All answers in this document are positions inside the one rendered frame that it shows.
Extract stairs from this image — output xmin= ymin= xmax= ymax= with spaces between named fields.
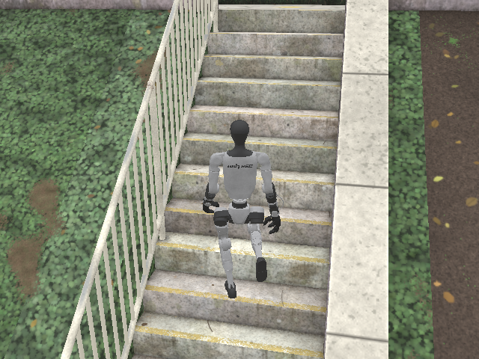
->
xmin=132 ymin=10 xmax=345 ymax=359

